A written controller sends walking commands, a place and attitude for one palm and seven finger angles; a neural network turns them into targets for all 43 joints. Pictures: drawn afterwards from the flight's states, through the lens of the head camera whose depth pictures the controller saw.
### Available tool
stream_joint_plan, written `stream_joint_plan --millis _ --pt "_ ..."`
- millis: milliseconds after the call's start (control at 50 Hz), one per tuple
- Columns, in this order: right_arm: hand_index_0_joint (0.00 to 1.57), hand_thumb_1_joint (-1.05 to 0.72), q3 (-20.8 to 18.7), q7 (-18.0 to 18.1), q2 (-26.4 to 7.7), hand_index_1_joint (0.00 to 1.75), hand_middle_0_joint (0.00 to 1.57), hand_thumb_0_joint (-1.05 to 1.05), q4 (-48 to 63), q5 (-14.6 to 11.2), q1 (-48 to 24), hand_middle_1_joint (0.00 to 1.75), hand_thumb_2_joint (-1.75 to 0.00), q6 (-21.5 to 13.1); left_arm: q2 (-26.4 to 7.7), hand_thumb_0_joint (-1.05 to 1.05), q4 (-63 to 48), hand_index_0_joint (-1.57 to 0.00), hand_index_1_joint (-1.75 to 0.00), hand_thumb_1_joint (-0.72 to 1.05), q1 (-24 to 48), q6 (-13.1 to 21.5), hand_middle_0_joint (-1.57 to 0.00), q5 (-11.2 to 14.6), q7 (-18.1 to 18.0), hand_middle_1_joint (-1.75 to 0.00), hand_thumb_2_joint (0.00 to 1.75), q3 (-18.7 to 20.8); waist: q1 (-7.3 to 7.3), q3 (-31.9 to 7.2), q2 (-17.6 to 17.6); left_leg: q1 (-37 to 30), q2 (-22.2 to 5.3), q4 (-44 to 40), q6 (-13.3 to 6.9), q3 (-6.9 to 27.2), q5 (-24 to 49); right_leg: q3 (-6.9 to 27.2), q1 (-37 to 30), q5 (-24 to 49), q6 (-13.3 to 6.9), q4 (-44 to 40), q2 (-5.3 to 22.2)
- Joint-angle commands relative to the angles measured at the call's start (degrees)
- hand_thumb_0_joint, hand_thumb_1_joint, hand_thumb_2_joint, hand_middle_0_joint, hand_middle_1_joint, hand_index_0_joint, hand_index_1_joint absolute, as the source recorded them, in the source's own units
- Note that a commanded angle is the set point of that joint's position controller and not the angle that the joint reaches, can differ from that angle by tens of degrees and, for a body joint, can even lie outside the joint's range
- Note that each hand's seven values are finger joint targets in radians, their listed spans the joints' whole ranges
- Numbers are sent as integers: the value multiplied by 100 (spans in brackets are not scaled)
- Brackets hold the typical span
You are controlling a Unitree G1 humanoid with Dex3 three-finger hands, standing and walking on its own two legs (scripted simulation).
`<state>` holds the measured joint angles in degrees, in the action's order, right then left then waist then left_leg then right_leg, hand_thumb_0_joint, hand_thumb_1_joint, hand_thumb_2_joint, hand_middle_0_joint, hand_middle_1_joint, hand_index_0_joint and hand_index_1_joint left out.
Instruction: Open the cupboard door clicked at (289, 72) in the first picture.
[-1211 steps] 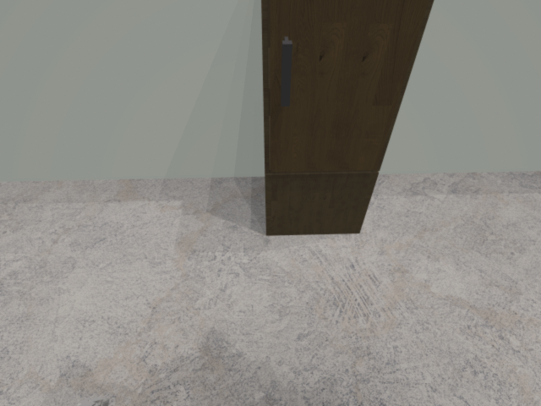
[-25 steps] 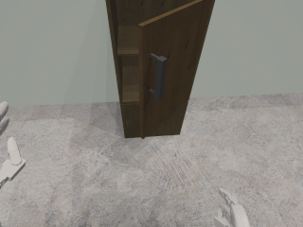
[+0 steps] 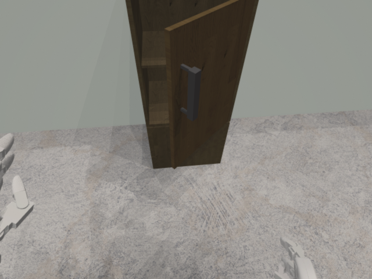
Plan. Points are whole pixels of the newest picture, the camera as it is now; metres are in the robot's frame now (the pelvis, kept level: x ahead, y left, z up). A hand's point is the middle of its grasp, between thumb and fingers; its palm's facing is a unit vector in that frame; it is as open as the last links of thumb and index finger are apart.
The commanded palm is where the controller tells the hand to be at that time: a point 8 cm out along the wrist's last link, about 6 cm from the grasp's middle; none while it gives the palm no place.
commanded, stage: let the arm hang, fingers relaxed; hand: left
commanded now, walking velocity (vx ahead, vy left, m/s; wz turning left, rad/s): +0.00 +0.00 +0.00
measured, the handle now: (188, 93) +0.61 +0.04 +0.05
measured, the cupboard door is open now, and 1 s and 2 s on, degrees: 42 42 42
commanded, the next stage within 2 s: look to check the result in 1.18 s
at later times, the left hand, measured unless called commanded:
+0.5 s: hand out of the picture -0.03 +0.16 -0.19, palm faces +0.06 -0.98 -0.17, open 7.1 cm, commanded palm none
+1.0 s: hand out of the picture +0.00 +0.14 -0.18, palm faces +0.07 -0.98 -0.17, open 7.4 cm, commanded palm none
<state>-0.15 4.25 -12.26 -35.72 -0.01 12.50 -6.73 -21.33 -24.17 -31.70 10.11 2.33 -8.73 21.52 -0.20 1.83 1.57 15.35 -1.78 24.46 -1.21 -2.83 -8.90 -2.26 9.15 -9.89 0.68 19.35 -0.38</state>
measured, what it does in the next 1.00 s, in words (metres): stands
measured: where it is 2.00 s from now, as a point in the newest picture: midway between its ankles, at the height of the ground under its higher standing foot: outside the picture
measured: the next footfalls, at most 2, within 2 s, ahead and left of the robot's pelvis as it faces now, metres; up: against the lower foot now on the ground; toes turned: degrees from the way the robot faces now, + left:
none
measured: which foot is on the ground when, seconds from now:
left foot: down 0.00-1.00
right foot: down 0.00-1.00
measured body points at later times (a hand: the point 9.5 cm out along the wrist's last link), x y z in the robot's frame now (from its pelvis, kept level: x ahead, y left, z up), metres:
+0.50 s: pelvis +0.00 -0.01 -0.01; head +0.02 +0.00 +0.44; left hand -0.03 +0.21 -0.17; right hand +0.00 -0.26 -0.16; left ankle +0.05 +0.10 -0.74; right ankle +0.00 -0.13 -0.74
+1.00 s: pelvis +0.01 -0.01 -0.01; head +0.01 -0.02 +0.44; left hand -0.01 +0.19 -0.17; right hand -0.01 -0.21 -0.17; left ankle +0.05 +0.10 -0.74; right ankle +0.00 -0.13 -0.74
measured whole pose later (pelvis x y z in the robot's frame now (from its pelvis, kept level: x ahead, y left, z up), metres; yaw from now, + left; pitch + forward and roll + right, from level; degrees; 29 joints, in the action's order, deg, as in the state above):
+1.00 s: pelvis +0.01 -0.01 -0.01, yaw +1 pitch -1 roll +0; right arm -0.3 1.7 -5.8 -64.9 1.5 18.0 0.9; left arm -5.5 64.9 -17.2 -0.2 -0.9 -2.1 1.1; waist 0.3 0.8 1.3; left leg 14.7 -0.8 26.7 -0.6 -2.4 -10.6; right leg -2.8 10.8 -15.0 -0.4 27.2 0.8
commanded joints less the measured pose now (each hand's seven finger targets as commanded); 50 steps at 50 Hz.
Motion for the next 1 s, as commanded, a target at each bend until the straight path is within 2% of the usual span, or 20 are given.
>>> stream_joint_plan --millis 0,40,60,80,120,140,160,200,220,320,340,360,380,420,500,640,780,820,940,980 --pt "20 -90 -217 56 -662 30 20 0 905 -4 -506 30 -90 -296 -1079 0 -1255 -20 -30 90 215 383 -20 23 -152 -30 90 729 9 -558 286 -274 -124 -587 128 306 -222 275 -86 65 9 -354 64" --pt "20 -90 -212 51 -664 30 20 0 913 -6 -490 30 -90 -273 -1089 0 -1214 -20 -30 90 177 370 -20 33 -151 -30 90 749 5 -563 267 -296 -122 -610 133 307 -169 246 -99 110 18 -357 35" --pt "20 -90 -363 -503 -1358 30 20 0 -649 -46 -857 30 -90 -699 9 0 3286 -20 -30 90 717 -259 -20 -276 540 -30 90 -1772 292 -92 160 140 -431 177 101 612 850 -97 898 67 -122 520 346" --pt "20 -90 -428 -524 -1516 30 20 0 -707 -12 -318 30 -90 -149 -111 0 3479 -20 -30 90 741 -794 -20 -342 754 -30 90 -1484 210 -377 326 13 -601 36 15 634 970 277 817 -59 -213 464 536" --pt "20 -90 -351 -473 -1415 30 20 0 -665 70 -307 30 -90 157 -133 0 3910 -20 -30 90 941 -910 -20 -405 843 -30 90 -1514 111 -455 55 435 -698 -60 -237 884 585 172 635 -453 -283 968 323" --pt "20 -90 -312 -457 -1441 30 20 0 -696 106 -392 30 -90 220 -181 0 4236 -20 -30 90 1065 -911 -20 -422 863 -30 90 -1557 73 -473 -254 510 -684 -105 -287 990 516 184 504 -465 -308 1037 290" --pt "20 -90 -290 -450 -1393 30 20 0 -742 135 -440 30 -90 285 -192 0 4609 -20 -30 90 1130 -896 -20 -434 870 -30 90 -1609 11 -608 -582 371 -627 -50 -258 964 501 261 436 -427 -325 936 341" --pt "20 -90 -217 -438 -1171 30 20 0 -958 149 -356 30 -90 416 -178 0 5397 -20 -30 90 1375 -927 -20 -425 852 -30 90 -1693 28 -775 -1168 164 -416 207 -190 763 598 460 290 26 -341 679 606" --pt "20 -90 -177 -429 -1050 30 20 0 -1096 155 -314 30 -90 489 -125 0 5775 -20 -30 90 1548 -967 -20 -408 832 -30 90 -1769 83 -734 -1176 22 -321 252 -125 651 474 530 416 -19 -353 550 703" --pt "20 -90 -62 -372 -719 30 20 0 -1683 167 -206 30 -90 651 72 0 7282 -20 -30 90 1648 -1003 -20 -334 763 -30 90 -1958 58 -415 253 -133 -320 -103 -39 606 189 584 382 -229 -329 352 636" --pt "20 -90 -51 -351 -661 30 20 0 -1807 156 -176 30 -90 663 110 0 7520 -20 -30 90 1568 -998 -20 -318 759 -30 90 -1971 36 -341 422 -124 -323 -153 -31 592 46 581 354 -300 -336 279 626" --pt "20 -90 -48 -329 -634 30 20 0 -1895 142 -97 30 -90 675 130 0 7719 -20 -30 90 1497 -987 -20 -317 748 -30 90 -1960 23 -302 378 -93 -324 -159 -27 618 -18 557 301 -359 -337 188 613" --pt "20 -90 -69 -308 -519 30 20 0 -1997 159 -10 30 -90 687 298 0 7900 -20 -30 90 1419 -987 -20 -314 742 -30 90 -1915 23 -284 651 -69 -330 -190 -32 611 -161 557 261 -383 -368 132 617" --pt "20 -90 -61 -283 -442 30 20 0 -2194 145 160 30 -90 711 346 0 8199 -20 -30 90 1330 -986 -20 -288 747 -30 90 -1950 33 -160 703 -52 -326 -266 -28 624 -423 530 293 -505 -393 40 605" --pt "20 -90 -81 -244 -329 30 20 0 -2483 130 565 30 -90 750 533 0 8610 -20 -30 90 1165 -992 -20 -279 733 -30 90 -2003 71 90 177 -80 -349 -358 -56 672 -698 475 456 -789 -391 -93 569" --pt "20 -90 -88 -218 -96 30 20 0 -2738 128 957 30 -90 746 783 0 8917 -20 -30 90 870 -977 -20 -278 679 -30 90 -2012 67 194 -281 -155 -343 -351 -87 594 -539 443 547 -833 -377 -100 572" --pt "20 -90 -79 -228 107 30 20 0 -2847 143 1052 30 -90 747 891 0 8955 -20 -30 90 794 -990 -20 -288 639 -30 90 -1991 43 476 -353 -26 -307 -380 -94 542 -626 425 722 -1010 -353 -55 571" --pt "20 -90 -79 -230 144 30 20 0 -2853 149 1049 30 -90 743 928 0 8924 -20 -30 90 812 -985 -20 -292 636 -30 90 -1978 49 541 -241 -36 -291 -378 -91 522 -593 458 793 -1009 -361 -70 577" --pt "20 -90 -93 -222 181 30 20 0 -2839 157 978 30 -90 714 977 0 8860 -20 -30 90 888 -980 -20 -304 636 -30 90 -1947 32 574 -90 33 -309 -458 -90 571 -642 424 760 -806 -342 28 535" --pt "20 -90 -99 -223 189 30 20 0 -2819 157 982 30 -90 717 964 0 8847 -20 -30 90 925 -985 -20 -303 636 -30 90 -1937 26 572 -185 81 -300 -451 -87 574 -696 420 713 -879 -333 14 537"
